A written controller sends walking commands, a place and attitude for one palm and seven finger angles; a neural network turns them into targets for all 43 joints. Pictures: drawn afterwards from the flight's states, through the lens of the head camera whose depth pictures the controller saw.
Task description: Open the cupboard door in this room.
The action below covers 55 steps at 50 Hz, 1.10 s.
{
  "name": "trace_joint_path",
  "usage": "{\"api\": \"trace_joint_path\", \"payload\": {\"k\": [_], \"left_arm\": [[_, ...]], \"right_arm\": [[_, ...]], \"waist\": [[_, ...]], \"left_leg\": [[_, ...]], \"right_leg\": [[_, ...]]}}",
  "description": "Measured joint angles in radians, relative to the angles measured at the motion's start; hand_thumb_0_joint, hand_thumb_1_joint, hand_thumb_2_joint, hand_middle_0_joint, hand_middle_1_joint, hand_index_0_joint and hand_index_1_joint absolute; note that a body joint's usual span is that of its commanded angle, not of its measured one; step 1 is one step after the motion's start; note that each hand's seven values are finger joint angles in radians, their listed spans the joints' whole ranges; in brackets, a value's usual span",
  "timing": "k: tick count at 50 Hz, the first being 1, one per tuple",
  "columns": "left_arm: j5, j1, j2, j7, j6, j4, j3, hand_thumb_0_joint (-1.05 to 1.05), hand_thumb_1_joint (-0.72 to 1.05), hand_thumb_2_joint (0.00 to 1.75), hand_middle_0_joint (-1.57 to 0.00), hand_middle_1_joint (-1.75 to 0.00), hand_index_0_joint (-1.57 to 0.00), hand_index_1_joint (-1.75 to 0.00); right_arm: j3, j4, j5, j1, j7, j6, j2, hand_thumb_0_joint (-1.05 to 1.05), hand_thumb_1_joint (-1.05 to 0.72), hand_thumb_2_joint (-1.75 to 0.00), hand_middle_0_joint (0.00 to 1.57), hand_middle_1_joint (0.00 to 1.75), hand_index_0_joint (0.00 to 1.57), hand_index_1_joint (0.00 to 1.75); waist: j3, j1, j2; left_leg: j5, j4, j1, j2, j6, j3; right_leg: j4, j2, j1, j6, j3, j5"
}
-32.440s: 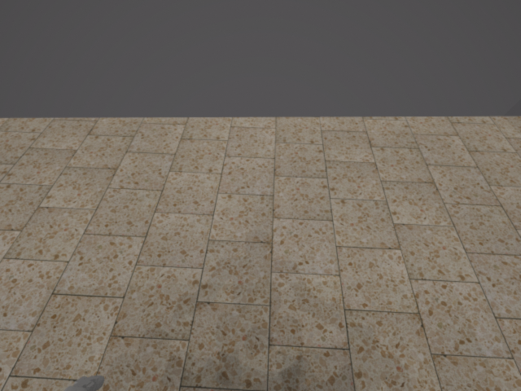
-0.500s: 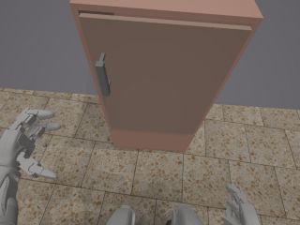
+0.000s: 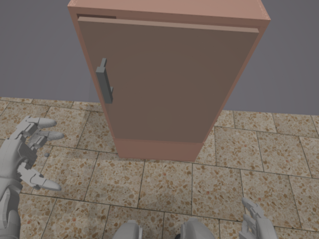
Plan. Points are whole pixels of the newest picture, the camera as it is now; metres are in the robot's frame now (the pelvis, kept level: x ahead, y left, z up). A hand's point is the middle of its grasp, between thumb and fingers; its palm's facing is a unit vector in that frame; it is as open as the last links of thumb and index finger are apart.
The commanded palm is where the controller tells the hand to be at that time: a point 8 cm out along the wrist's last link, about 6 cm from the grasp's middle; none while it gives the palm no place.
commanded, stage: move the hooked fingers beside the handle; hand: left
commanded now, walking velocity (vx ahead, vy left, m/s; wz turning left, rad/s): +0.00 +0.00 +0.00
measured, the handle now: (106, 81) +0.53 +0.19 +0.03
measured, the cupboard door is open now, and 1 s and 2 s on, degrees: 0 0 0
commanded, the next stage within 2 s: none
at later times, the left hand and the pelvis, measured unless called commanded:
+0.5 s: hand (53, 138) +0.33 +0.27 +0.05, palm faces +0.01 -1.00 -0.02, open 14.0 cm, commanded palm +0.31 +0.32 +0.05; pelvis +0.00 +0.00 +0.00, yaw +0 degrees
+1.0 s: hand (66, 116) +0.39 +0.27 +0.04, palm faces -0.01 -1.00 -0.01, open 14.0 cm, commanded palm +0.38 +0.31 +0.04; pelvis +0.00 +0.01 -0.01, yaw -1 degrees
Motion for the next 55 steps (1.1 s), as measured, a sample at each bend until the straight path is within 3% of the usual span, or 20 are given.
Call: {"api": "trace_joint_path", "payload": {"k": [12, 35, 55], "left_arm": [[0.011, -0.078, 0.004, -0.007, 0.000, 0.070, -0.001, -0.01, -0.50, 0.30, -0.30, -1.20, -0.30, -1.20], [0.061, -0.304, 0.060, -0.005, -0.006, 0.273, 0.030, -0.01, -0.50, 0.30, -0.30, -1.20, -0.30, -1.20], [0.127, -0.495, 0.089, 0.043, -0.031, 0.439, 0.026, -0.01, -0.50, 0.30, -0.30, -1.20, -0.30, -1.20]], "right_arm": [[0.008, 0.012, 0.001, -0.013, -0.014, -0.008, -0.004, 0.02, -0.91, -0.90, 0.21, 0.30, 0.20, 0.30], [0.003, 0.038, 0.000, 0.022, -0.009, 0.049, -0.011, 0.01, -0.91, -0.90, 0.20, 0.30, 0.20, 0.30], [0.001, 0.056, -0.010, 0.043, 0.007, 0.109, -0.006, 0.01, -0.91, -0.90, 0.21, 0.30, 0.20, 0.30]], "waist": [[-0.002, 0.011, 0.001], [-0.003, -0.028, -0.008], [-0.005, -0.055, -0.006]], "left_leg": [[-0.002, 0.017, -0.019, -0.002, -0.003, -0.007], [-0.004, 0.032, -0.069, 0.006, 0.001, 0.010], [-0.005, 0.041, -0.115, 0.007, 0.009, 0.018]], "right_leg": [[0.020, -0.003, -0.018, -0.004, -0.006, -0.006], [0.030, 0.006, -0.075, -0.001, 0.011, 0.004], [0.030, 0.008, -0.119, 0.008, 0.019, 0.011]]}}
